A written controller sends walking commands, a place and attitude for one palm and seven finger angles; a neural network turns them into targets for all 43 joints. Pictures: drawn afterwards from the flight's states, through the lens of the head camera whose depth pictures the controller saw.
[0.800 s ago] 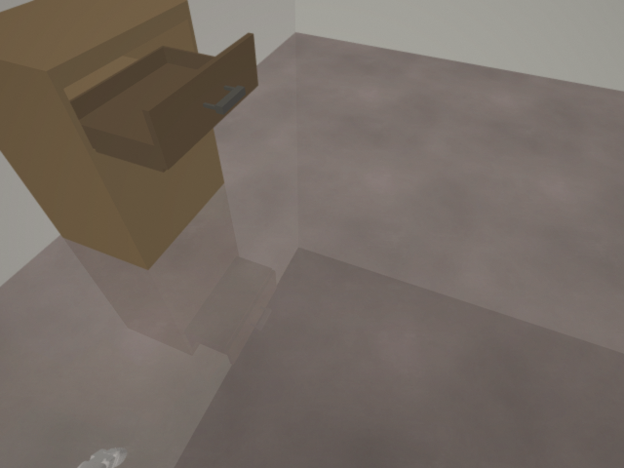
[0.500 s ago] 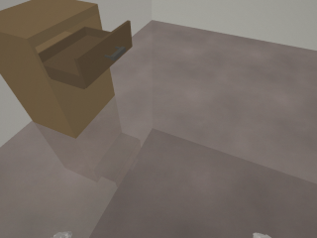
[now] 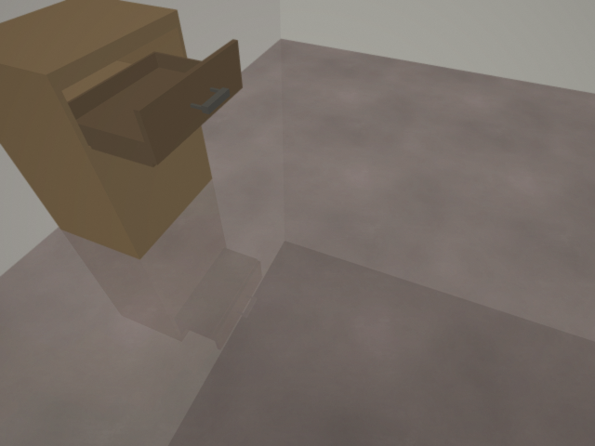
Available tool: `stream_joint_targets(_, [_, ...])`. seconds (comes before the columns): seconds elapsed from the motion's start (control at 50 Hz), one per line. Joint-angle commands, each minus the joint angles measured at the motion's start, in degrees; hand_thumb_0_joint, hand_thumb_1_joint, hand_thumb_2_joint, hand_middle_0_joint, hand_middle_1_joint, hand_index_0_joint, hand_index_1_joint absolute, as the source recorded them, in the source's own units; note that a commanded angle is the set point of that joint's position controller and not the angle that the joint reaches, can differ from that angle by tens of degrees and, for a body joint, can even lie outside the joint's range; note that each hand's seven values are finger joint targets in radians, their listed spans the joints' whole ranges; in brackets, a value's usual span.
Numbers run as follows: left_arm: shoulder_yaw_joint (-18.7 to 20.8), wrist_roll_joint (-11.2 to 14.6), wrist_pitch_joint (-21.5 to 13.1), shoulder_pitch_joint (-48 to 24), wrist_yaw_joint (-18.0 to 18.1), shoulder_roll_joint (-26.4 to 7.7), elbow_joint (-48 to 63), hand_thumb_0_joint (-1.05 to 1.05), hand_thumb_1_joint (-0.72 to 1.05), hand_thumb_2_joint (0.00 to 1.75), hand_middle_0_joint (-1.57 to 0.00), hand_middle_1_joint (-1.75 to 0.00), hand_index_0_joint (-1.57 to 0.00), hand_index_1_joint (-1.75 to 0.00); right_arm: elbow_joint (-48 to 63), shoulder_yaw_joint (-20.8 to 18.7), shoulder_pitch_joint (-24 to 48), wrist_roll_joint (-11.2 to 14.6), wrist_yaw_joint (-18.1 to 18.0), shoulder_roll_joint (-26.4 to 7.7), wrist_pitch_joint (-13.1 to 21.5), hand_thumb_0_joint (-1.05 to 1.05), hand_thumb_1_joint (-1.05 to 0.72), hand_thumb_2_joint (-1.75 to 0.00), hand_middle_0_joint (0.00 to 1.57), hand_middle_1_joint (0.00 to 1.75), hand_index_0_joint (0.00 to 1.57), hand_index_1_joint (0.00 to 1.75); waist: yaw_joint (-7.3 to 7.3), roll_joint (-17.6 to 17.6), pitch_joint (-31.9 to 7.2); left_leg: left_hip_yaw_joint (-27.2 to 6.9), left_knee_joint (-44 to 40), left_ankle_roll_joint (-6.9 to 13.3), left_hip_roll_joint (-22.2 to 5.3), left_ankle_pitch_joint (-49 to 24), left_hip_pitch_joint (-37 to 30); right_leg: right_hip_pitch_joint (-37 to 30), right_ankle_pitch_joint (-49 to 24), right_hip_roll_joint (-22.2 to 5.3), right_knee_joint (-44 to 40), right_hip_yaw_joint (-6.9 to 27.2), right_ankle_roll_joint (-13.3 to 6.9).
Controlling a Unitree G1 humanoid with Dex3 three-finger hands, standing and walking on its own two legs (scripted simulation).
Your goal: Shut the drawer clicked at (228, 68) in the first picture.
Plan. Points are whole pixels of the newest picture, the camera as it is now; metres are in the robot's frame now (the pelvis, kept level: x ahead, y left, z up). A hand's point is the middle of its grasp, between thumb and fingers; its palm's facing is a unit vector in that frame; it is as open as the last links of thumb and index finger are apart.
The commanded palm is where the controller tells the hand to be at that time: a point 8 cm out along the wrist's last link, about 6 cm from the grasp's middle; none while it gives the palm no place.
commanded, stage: stand and wait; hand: left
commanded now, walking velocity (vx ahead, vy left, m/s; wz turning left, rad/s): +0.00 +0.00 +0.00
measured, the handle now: (210, 99) +1.13 +0.35 -0.11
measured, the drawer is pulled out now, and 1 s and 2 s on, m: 0.26 0.26 0.26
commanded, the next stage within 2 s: look at it before walking up in 0.38 s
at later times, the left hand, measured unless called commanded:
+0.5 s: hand out of the picture +0.06 +0.24 -0.16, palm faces -0.04 -0.95 -0.32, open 7.4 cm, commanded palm none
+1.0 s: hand out of the picture +0.08 +0.25 -0.16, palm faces -0.03 -0.94 -0.33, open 7.4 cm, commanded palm none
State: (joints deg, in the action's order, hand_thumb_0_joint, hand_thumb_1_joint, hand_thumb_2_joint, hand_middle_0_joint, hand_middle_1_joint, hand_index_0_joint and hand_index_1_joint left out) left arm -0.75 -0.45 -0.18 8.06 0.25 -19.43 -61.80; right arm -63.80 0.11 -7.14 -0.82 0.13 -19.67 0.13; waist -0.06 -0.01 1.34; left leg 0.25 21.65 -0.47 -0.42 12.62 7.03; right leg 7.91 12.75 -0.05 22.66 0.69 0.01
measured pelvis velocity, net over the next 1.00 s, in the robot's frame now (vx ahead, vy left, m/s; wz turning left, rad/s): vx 0.00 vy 0.01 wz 0.00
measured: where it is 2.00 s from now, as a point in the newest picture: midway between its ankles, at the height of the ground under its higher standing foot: outside the picture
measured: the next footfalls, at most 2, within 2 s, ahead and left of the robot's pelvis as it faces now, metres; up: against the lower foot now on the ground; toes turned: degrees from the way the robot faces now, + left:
left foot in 1.88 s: +0.44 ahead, +0.01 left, +0.00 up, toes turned -7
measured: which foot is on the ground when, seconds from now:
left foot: down 0.00-1.00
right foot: down 0.00-1.00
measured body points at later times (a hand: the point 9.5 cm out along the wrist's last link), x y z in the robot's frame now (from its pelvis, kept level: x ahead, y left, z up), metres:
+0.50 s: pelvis +0.00 +0.00 +0.00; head +0.00 +0.00 +0.45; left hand +0.07 +0.29 -0.14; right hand +0.06 -0.30 -0.13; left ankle -0.01 +0.12 -0.74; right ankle +0.00 -0.12 -0.74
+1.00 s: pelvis +0.00 +0.01 +0.00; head +0.00 +0.01 +0.45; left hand +0.08 +0.30 -0.13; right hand +0.09 -0.29 -0.13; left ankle -0.01 +0.12 -0.74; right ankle +0.00 -0.12 -0.74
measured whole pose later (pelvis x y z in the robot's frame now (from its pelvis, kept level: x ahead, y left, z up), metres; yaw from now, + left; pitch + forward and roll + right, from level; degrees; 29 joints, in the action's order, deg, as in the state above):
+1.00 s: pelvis +0.00 +0.01 +0.00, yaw +0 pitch -2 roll +0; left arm -0.8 -0.6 -0.5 7.6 0.2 -19.6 -62.3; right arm -63.9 0.2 -5.9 -0.7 0.2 -19.3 0.7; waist -0.3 -0.5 1.3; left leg 0.6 19.7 -0.1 -0.1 11.7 6.5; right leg 7.4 11.7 -0.4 20.5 1.1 0.5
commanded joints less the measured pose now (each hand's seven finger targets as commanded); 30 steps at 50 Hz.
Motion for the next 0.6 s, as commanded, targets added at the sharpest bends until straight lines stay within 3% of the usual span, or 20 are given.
stream_joint_targets(0.0, [2.59,-0.10,-1.29,-2.68,0.60,-11.97,3.81,0.00,0.90,0.90,-0.20,-0.30,-0.20,-0.30,3.59,-2.05,3.79,0.32,-0.82,-11.22,1.57,0.00,-0.90,-0.90,0.20,0.30,0.20,0.30,-0.11,-1.11,-1.77,-5.07,-3.60,2.16,-6.11,-5.77,0.68,0.90,-6.26,-6.77,-4.62,6.26,-1.75])
stream_joint_targets(0.3, [2.57,-0.17,-1.33,-2.32,0.52,-11.69,3.47,0.00,0.90,0.90,-0.20,-0.30,-0.20,-0.30,2.92,-2.03,2.82,0.31,-0.74,-11.08,1.70,0.00,-0.90,-0.90,0.20,0.30,0.20,0.30,0.02,-0.13,-2.33,-5.35,-4.05,2.06,-6.29,-4.79,0.68,1.50,-4.14,-6.51,-5.19,6.67,-1.71])
stream_joint_targets(0.58, [2.47,-0.16,-1.57,-1.74,0.60,-11.76,3.15,0.00,0.90,0.90,-0.20,-0.30,-0.20,-0.30,2.86,-2.12,2.94,0.47,-0.84,-11.27,1.79,0.00,-0.90,-0.90,0.20,0.30,0.20,0.30,0.09,-0.62,-3.77,-5.25,-3.28,2.10,-6.59,-9.49,-0.88,0.21,-10.45,-6.67,-4.26,6.25,-1.74])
